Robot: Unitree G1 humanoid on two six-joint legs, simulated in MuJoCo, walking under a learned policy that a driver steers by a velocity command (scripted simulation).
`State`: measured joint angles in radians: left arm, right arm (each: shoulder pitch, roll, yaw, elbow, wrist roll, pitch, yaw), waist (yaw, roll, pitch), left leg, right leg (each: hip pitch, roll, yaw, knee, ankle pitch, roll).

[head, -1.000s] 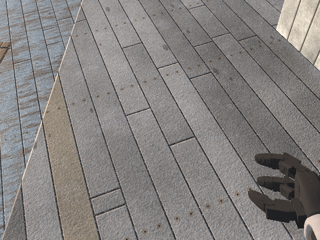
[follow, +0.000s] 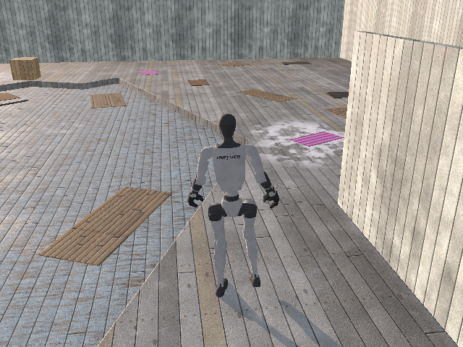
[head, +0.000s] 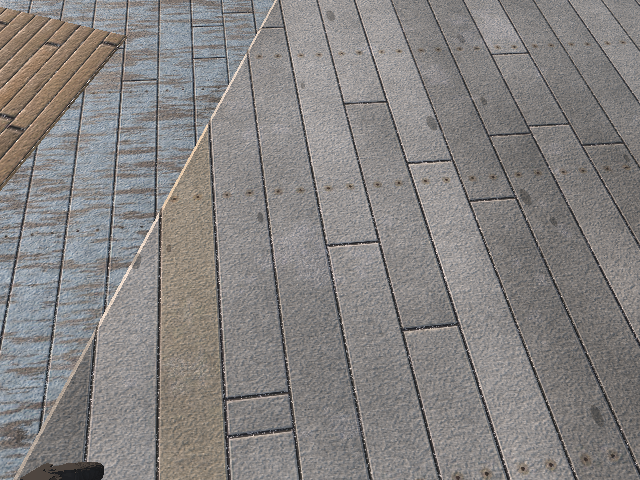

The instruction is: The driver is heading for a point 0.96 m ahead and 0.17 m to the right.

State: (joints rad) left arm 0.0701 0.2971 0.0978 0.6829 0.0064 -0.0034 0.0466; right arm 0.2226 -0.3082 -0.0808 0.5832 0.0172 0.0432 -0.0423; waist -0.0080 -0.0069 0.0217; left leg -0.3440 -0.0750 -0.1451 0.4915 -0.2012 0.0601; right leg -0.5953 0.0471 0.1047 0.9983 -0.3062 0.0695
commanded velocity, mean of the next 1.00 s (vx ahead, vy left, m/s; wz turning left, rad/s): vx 0.05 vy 0.00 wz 0.10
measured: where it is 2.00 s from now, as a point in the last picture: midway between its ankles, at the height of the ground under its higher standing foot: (462, 336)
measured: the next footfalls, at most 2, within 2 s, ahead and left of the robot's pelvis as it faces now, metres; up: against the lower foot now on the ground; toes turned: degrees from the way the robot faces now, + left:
right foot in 0.24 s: +0.09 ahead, -0.14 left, +0.00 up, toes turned +13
left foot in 0.54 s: +0.00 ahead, +0.12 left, +0.00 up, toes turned +7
